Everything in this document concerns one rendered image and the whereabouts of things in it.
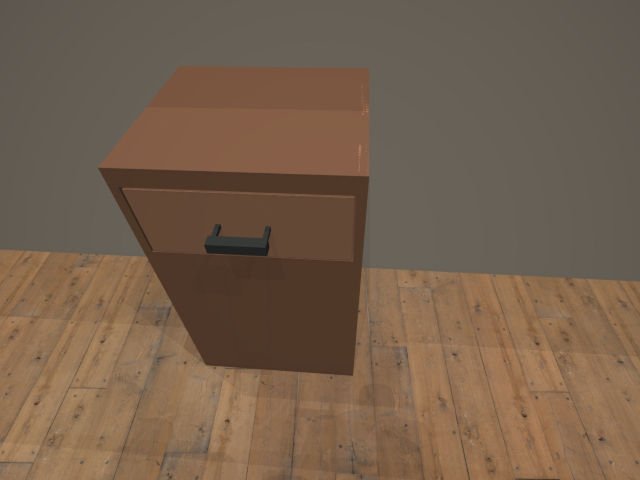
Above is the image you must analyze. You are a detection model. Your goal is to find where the drawer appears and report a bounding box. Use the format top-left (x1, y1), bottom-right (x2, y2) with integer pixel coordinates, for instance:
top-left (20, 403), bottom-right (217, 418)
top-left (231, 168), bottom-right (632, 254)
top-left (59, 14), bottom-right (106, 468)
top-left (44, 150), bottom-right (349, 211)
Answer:
top-left (122, 188), bottom-right (354, 260)

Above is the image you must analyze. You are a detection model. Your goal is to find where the handle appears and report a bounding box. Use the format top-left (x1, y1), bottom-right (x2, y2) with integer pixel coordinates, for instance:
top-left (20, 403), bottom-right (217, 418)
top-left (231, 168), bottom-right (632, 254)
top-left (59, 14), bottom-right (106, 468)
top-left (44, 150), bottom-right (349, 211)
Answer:
top-left (204, 224), bottom-right (271, 256)

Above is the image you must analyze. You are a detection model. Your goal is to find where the cabinet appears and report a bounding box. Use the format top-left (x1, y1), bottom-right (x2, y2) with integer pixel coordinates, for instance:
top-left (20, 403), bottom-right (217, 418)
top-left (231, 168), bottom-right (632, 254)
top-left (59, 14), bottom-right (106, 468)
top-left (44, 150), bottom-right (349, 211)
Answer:
top-left (98, 66), bottom-right (369, 376)

